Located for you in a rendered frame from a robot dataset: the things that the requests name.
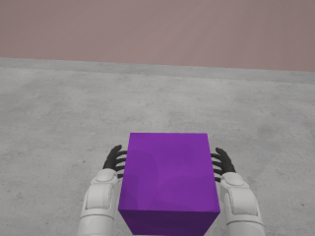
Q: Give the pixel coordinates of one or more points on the robot right forearm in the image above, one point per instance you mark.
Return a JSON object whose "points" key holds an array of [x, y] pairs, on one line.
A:
{"points": [[241, 209]]}

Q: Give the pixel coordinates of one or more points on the robot left forearm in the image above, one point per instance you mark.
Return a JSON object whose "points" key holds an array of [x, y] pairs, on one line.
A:
{"points": [[99, 205]]}

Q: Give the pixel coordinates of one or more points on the right robot hand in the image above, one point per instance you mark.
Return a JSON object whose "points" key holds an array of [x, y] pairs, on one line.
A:
{"points": [[225, 163]]}

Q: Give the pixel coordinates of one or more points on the carton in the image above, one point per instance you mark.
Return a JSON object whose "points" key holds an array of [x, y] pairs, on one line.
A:
{"points": [[169, 186]]}

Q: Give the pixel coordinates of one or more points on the left robot hand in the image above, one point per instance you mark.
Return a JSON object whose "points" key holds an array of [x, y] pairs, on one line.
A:
{"points": [[111, 160]]}

